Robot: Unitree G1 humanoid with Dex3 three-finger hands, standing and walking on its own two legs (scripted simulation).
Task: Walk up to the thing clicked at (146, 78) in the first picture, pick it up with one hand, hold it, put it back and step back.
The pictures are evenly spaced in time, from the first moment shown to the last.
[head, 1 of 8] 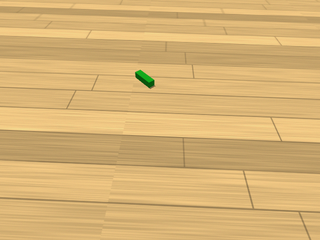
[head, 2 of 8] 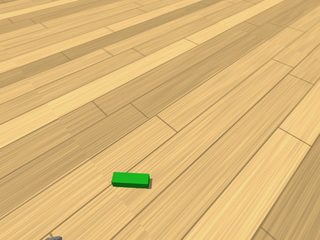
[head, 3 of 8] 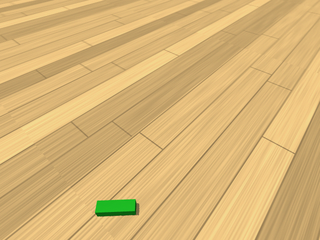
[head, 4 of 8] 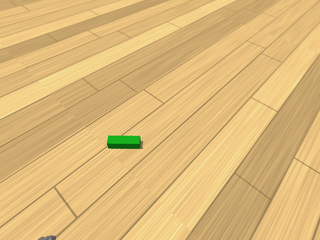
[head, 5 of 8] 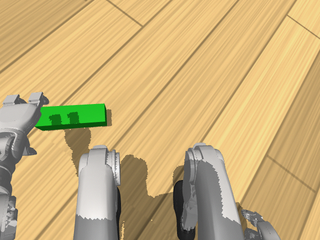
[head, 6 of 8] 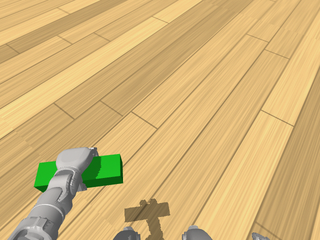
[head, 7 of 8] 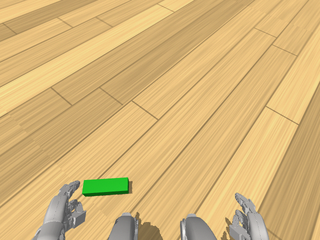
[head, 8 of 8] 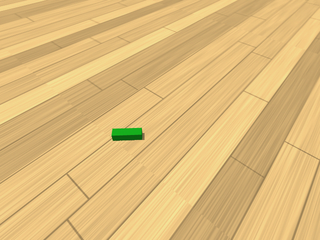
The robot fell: no
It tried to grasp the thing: yes
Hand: left
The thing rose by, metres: 0.68
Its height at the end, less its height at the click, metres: +0.00
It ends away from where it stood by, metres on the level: 0.01
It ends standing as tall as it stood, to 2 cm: yes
